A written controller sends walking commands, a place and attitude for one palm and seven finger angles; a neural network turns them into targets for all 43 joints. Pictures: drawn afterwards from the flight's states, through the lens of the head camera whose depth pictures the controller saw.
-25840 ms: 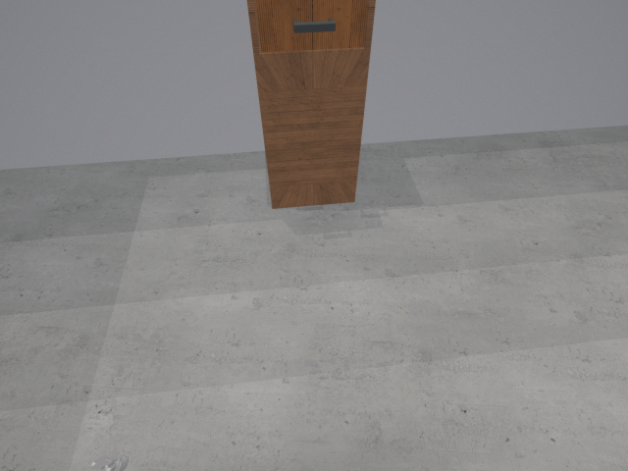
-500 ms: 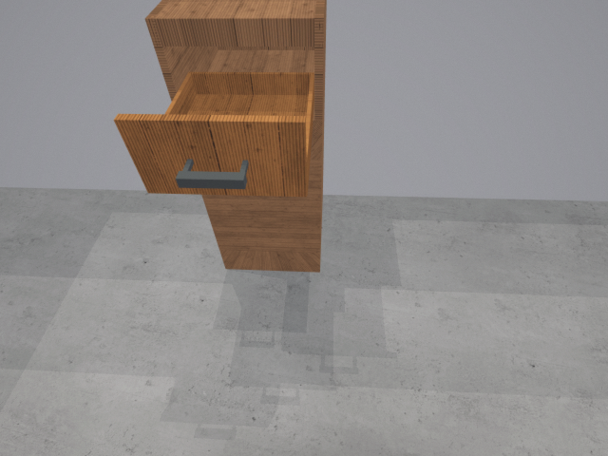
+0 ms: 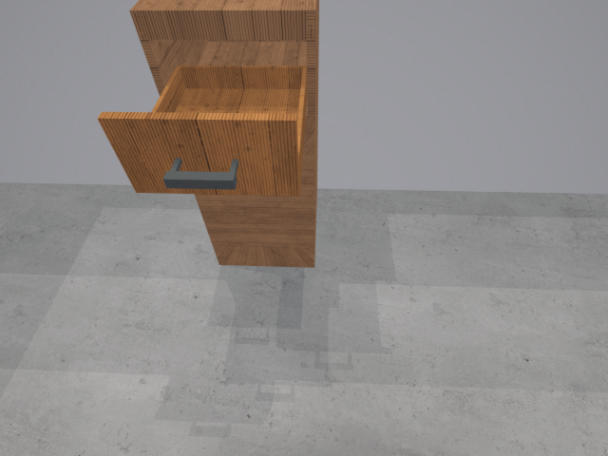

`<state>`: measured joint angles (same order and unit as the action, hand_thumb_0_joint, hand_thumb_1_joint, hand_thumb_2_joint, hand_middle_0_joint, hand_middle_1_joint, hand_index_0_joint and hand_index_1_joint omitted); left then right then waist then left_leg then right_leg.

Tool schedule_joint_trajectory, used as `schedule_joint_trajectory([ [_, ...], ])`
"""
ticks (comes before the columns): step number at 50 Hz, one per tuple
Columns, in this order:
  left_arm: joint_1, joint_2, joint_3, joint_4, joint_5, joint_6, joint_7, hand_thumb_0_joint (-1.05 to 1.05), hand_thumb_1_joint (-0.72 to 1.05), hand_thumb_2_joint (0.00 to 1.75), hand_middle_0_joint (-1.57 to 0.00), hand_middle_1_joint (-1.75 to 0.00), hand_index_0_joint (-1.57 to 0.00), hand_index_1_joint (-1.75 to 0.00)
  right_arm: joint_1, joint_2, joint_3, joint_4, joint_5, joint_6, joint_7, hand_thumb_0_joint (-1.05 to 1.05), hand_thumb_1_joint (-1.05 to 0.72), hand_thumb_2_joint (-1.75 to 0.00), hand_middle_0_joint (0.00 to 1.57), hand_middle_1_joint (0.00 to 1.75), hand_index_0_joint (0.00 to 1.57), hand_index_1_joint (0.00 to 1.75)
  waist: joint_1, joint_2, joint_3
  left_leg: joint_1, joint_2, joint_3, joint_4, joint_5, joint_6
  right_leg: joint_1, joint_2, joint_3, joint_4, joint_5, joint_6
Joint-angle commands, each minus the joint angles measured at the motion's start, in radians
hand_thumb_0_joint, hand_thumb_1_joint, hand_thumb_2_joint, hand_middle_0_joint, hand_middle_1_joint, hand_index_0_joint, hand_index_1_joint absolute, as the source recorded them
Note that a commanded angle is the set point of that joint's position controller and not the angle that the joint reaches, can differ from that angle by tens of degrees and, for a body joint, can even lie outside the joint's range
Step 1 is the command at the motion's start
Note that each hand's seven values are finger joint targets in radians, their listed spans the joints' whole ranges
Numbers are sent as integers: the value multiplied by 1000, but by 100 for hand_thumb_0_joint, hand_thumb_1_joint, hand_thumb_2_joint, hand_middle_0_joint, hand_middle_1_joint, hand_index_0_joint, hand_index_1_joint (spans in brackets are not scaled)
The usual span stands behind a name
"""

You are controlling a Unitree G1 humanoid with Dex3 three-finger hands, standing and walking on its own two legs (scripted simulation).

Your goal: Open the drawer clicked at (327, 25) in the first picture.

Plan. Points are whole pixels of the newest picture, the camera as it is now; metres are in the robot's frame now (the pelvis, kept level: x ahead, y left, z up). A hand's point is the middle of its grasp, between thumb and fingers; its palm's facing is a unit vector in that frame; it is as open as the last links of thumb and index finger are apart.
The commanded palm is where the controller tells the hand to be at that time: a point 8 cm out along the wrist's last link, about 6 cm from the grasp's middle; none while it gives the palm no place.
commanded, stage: look to check the result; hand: left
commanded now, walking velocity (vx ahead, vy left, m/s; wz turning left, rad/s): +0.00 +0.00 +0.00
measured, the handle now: (203, 172) +0.57 +0.22 +0.03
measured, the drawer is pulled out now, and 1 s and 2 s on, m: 0.30 0.30 0.30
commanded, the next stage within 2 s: stand and wait in 0.38 s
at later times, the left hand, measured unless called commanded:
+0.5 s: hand out of the picture +0.11 +0.23 -0.15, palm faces -0.03 -0.94 -0.34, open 7.3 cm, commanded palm none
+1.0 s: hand out of the picture +0.13 +0.24 -0.15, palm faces -0.04 -0.93 -0.36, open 7.3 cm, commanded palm none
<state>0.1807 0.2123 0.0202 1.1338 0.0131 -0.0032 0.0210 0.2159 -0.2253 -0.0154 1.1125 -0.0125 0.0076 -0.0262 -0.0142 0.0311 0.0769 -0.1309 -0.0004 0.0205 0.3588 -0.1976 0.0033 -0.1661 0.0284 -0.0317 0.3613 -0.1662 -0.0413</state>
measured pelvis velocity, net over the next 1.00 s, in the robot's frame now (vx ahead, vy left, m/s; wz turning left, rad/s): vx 0.04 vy -0.01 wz -0.01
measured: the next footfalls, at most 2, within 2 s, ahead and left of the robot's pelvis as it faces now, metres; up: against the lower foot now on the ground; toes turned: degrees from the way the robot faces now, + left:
none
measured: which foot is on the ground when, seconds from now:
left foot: down 0.00-1.00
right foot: down 0.00-1.00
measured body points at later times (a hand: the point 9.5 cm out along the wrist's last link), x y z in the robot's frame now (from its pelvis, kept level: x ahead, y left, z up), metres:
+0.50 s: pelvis +0.02 -0.01 +0.00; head +0.05 -0.02 +0.45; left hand +0.11 +0.28 -0.13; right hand +0.08 -0.29 -0.15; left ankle +0.00 +0.12 -0.75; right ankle +0.02 -0.09 -0.75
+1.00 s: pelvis +0.04 -0.01 +0.00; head +0.07 -0.03 +0.45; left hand +0.14 +0.28 -0.12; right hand +0.10 -0.30 -0.14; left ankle +0.00 +0.12 -0.75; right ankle +0.02 -0.09 -0.75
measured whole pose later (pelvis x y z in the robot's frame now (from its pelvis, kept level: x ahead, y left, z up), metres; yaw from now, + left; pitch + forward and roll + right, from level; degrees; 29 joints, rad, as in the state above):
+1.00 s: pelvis +0.04 -0.01 +0.00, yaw +0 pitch -1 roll +0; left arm 0.07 0.32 0.01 1.11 0.01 -0.01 0.01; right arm 0.11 -0.34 -0.01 1.10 -0.01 0.01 -0.01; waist -0.02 0.03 0.08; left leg -0.06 0.02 0.02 0.28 -0.21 -0.01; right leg -0.10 0.05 -0.03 0.30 -0.19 -0.05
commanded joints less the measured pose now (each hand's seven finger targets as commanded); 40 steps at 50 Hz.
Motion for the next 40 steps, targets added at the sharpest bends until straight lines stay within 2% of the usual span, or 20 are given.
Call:
schedule_joint_trajectory([
  [1, -15, 192, 36, -51, -1, -22, 7, 0, 90, 90, -20, -30, -20, -30, 14, -150, -28, -38, -2, -15, -4, 0, -90, -90, 20, 30, 20, 30, 2, -27, -43, -6, 105, -93, -61, 62, 24, 18, -133, 137, -89, 33, -19],
  [9, -51, 235, 39, -52, -2, -25, 5, 0, 90, 90, -20, -30, -20, -30, -22, -195, -31, -42, -3, -12, 0, 0, -90, -90, 20, 30, 20, 30, 0, -33, -51, 15, 108, -92, -60, 65, 23, 23, -138, 149, -108, 37, -18],
  [13, -68, 257, 42, -57, -1, -29, 4, 0, 90, 90, -20, -30, -20, -30, -51, -223, -34, -49, -2, -15, 1, 0, -90, -90, 20, 30, 20, 30, 2, -35, -71, 32, 113, -95, -64, 91, 22, 37, -137, 150, -99, 89, -19],
  [14, -78, 260, 40, -57, -2, -29, 4, 0, 90, 90, -20, -30, -20, -30, -53, -227, -33, -48, -3, -16, 1, 0, -90, -90, 20, 30, 20, 30, 0, -15, -74, 31, 117, -93, -66, 99, 21, 45, -140, 146, -95, 105, -19],
  [20, -109, 283, 42, -66, -2, -31, 2, 0, 90, 90, -20, -30, -20, -30, -83, -258, -34, -56, -2, -18, 2, 0, -90, -90, 20, 30, 20, 30, -1, -35, -95, 44, 122, -96, -73, 131, 19, 71, -142, 148, -88, 169, -16],
  [37, -152, 318, 40, -88, -3, -34, 1, 0, 90, 90, -20, -30, -20, -30, -120, -300, -30, -70, 0, -23, 4, 0, -90, -90, 20, 30, 20, 30, 0, -25, -131, 86, 131, -93, -83, 228, 12, 114, -146, 141, -76, 280, -14],
  [40, -154, 319, 40, -87, -2, -33, 1, 0, 90, 90, -20, -30, -20, -30, -122, -300, -30, -69, -1, -22, 3, 0, -90, -90, 20, 30, 20, 30, 0, -30, -121, 89, 133, -91, -85, 229, 12, 106, -144, 140, -78, 273, -13],
])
